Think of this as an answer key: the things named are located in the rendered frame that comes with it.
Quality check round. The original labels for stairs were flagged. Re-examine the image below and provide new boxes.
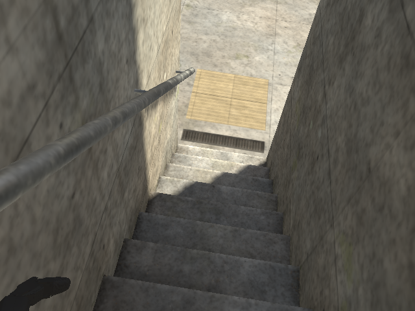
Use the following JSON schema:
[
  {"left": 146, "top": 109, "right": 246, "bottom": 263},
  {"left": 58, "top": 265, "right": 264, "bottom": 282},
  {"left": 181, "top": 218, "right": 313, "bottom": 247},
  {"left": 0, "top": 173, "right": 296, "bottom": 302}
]
[{"left": 93, "top": 144, "right": 313, "bottom": 311}]

